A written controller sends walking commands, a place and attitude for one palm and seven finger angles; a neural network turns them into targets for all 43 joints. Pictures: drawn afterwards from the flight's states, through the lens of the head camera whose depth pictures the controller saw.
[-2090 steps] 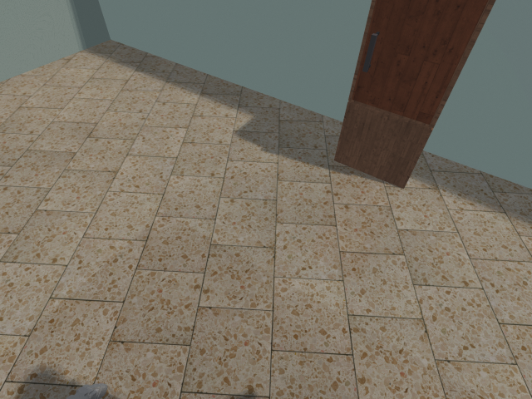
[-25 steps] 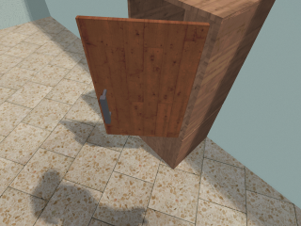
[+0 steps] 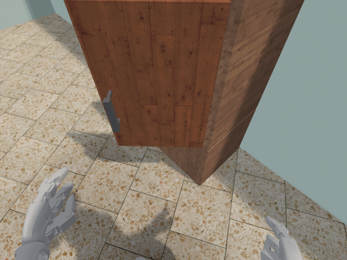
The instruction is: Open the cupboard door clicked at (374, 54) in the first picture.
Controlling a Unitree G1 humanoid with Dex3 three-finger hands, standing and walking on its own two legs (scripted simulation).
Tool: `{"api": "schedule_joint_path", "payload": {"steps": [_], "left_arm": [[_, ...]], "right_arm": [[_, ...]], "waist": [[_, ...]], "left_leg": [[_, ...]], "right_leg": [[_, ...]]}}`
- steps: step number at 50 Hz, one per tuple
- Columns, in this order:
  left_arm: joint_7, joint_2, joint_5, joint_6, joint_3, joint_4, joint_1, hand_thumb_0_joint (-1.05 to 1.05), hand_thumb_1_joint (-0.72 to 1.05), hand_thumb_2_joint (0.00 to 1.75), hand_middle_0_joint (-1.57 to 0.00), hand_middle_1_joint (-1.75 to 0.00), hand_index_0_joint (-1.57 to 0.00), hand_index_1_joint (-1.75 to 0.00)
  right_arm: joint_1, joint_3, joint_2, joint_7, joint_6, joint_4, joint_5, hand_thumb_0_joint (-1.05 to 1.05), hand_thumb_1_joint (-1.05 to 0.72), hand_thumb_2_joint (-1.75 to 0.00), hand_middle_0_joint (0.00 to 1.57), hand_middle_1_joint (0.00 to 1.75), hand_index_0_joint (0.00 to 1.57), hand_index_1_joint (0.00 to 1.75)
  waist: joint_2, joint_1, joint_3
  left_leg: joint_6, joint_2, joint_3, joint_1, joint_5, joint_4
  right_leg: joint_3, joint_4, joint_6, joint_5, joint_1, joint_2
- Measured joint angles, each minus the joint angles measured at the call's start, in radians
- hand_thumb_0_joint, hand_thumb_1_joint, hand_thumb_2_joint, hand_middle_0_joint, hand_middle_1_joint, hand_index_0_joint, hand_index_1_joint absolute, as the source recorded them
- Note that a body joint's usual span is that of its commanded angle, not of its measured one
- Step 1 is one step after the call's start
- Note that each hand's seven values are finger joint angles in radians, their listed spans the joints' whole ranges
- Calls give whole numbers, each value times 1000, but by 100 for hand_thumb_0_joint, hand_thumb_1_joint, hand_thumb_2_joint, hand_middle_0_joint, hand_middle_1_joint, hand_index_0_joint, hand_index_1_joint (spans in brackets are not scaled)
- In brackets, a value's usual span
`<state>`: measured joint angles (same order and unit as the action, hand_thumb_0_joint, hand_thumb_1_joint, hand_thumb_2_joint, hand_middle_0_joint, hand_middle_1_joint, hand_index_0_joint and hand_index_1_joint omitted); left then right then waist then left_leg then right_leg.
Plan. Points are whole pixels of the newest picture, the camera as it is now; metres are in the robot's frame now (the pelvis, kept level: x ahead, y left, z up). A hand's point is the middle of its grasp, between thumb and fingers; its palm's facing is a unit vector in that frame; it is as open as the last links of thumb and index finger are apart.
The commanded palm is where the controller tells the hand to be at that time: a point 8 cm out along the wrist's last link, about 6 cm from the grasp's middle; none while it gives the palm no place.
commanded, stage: raise the hand with hooked fingers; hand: left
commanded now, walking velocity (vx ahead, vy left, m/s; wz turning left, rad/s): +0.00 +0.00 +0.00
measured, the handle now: (113, 112) +0.58 +0.23 -0.06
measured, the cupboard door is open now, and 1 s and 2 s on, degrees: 45 45 45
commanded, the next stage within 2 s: move the hooked fingers beside the handle in 1.84 s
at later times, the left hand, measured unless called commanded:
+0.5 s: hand (62, 228) +0.20 +0.26 -0.04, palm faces +0.00 -1.00 -0.01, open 10.6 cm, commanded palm +0.17 +0.31 -0.04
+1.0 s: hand (45, 219) +0.22 +0.31 -0.04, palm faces +0.04 -1.00 -0.06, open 13.4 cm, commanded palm +0.20 +0.35 -0.04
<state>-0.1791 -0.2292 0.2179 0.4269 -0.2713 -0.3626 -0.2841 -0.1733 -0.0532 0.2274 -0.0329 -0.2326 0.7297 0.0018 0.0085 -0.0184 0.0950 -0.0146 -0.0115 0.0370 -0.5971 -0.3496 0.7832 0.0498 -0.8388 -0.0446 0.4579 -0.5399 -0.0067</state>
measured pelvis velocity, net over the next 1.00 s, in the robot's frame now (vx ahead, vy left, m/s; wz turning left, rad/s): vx -0.05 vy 0.06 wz -0.02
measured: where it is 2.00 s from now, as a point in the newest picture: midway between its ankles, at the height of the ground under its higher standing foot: outside the picture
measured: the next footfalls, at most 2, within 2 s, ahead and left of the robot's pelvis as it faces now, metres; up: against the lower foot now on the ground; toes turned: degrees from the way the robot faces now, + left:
none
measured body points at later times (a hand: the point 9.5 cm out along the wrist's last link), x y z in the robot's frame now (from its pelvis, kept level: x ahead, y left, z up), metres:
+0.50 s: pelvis -0.06 +0.02 -0.07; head +0.01 +0.04 +0.37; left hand +0.19 +0.32 -0.04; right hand +0.09 -0.22 -0.16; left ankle +0.02 +0.13 -0.70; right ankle -0.03 -0.09 -0.70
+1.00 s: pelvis -0.05 +0.06 -0.07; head +0.04 +0.09 +0.37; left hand +0.21 +0.37 -0.04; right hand +0.14 -0.18 -0.14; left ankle +0.02 +0.13 -0.70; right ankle -0.03 -0.09 -0.70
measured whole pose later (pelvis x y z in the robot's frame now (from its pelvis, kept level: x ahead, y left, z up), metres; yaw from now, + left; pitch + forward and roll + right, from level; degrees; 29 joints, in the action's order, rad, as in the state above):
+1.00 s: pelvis -0.05 +0.06 -0.07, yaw -1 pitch +18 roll -5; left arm -0.38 -0.35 0.32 0.38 -0.35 -0.24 -0.14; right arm -0.21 0.03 0.25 -0.05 -0.20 0.53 0.01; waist -0.02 0.00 0.16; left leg 0.07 -0.02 0.01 -1.10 -0.48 1.25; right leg 0.08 -1.19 0.02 0.54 -0.97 0.00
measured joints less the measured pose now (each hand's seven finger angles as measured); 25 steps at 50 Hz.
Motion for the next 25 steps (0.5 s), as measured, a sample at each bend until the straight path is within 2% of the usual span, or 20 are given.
{"api": "schedule_joint_path", "payload": {"steps": [2,5,7,10,12,14,18,21,23,25], "left_arm": [[-107,-4,34,99,-18,-33,4,1,75,83,-21,-40,-21,-40],[-253,2,84,201,-50,-67,-2,1,68,80,-22,-44,-22,-45],[-318,0,118,235,-77,-62,-4,1,64,78,-23,-47,-22,-47],[-355,-10,170,248,-103,-21,12,2,56,75,-23,-52,-23,-52],[-365,-24,198,227,-109,12,38,2,52,73,-24,-55,-23,-55],[-371,-47,207,180,-103,39,70,2,47,71,-24,-58,-24,-58],[-375,-101,183,33,-70,55,127,2,38,67,-24,-64,-24,-64],[-347,-122,162,-62,-65,63,136,2,31,64,-25,-68,-25,-68],[-310,-119,158,-85,-77,80,123,1,26,62,-25,-71,-25,-71],[-267,-105,156,-76,-91,99,103,1,22,60,-26,-74,-25,-74]], "right_arm": [[22,-3,6,11,-15,-38,2,1,-90,-90,20,30,20,30],[41,-9,31,12,-40,-83,8,1,-90,-90,20,30,20,30],[47,-12,45,1,-47,-104,10,1,-90,-90,20,30,20,30],[49,-7,49,-28,-49,-115,15,1,-90,-90,20,30,20,30],[45,7,41,-48,-48,-114,20,1,-90,-90,20,30,20,30],[37,28,27,-65,-44,-110,26,1,-90,-90,20,30,20,30],[2,72,-3,-84,-32,-114,32,2,-90,-90,20,30,20,30],[-35,88,-19,-79,-21,-123,31,2,-90,-90,20,30,21,30],[-60,85,-24,-69,-17,-126,27,2,-90,-90,21,30,21,30],[-83,74,-23,-57,-13,-123,24,2,-90,-90,21,30,21,30]], "waist": [[19,10,17],[28,28,40],[28,45,46],[17,62,42],[9,69,39],[1,68,36],[-17,44,29],[-27,17,30],[-31,4,36],[-32,-3,45]], "left_leg": [[-7,-9,-1,-119,-29,105],[-16,-21,-18,-284,-76,265],[-19,-29,-33,-369,-106,364],[-21,-37,-63,-453,-138,478],[-18,-40,-79,-487,-149,526],[-13,-42,-91,-504,-152,550],[-2,-45,-98,-504,-138,539],[5,-49,-86,-488,-120,503],[13,-51,-72,-477,-111,479],[24,-51,-58,-469,-107,460]], "right_leg": [[-1,-108,-6,38,-120,5],[14,-261,-20,88,-276,13],[28,-350,-25,117,-351,19],[56,-444,-30,149,-416,26],[71,-479,-30,158,-439,30],[82,-492,-30,158,-448,33],[88,-464,-21,133,-440,38],[75,-419,-11,105,-425,41],[62,-391,-2,87,-418,43],[48,-369,9,76,-413,42]]}}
